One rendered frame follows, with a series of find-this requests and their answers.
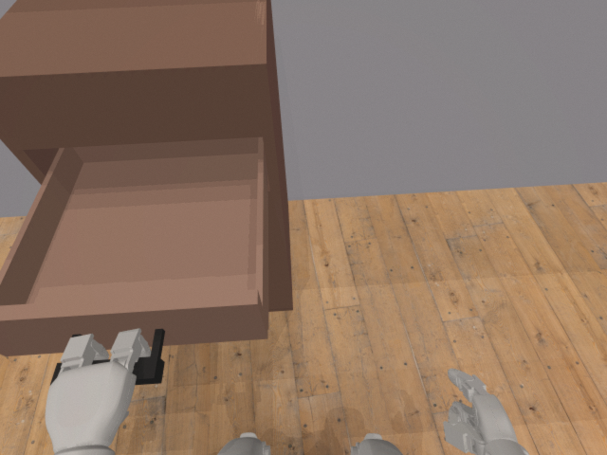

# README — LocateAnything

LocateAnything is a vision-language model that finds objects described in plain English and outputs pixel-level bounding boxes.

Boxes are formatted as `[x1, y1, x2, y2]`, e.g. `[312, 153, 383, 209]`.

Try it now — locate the drawer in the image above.
[0, 137, 268, 356]

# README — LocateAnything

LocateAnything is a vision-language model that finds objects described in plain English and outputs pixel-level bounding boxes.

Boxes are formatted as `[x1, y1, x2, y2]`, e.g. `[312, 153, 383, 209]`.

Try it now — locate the cabinet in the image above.
[0, 0, 293, 312]

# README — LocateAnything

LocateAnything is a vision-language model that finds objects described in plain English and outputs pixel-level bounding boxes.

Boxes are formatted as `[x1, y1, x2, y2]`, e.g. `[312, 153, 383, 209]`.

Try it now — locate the robot left hand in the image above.
[46, 328, 151, 454]

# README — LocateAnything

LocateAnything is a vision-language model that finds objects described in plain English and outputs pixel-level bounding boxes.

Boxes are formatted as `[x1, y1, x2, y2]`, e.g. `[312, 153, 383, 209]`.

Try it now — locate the robot right hand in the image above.
[443, 369, 518, 455]

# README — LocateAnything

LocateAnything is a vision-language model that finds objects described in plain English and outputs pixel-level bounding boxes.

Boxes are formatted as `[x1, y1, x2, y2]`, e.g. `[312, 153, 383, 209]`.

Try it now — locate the handle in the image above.
[50, 329, 165, 385]

